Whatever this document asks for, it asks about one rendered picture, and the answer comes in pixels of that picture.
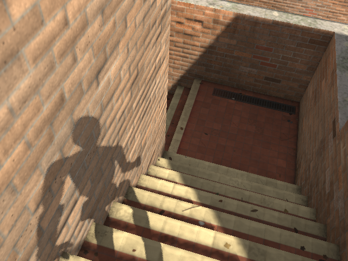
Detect stairs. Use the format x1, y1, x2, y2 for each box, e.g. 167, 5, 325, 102
59, 151, 340, 261
165, 85, 191, 151

